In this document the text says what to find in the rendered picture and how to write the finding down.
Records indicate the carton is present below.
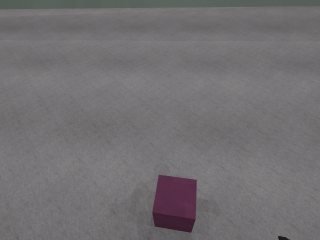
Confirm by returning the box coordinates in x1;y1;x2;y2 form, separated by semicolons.
152;175;197;233

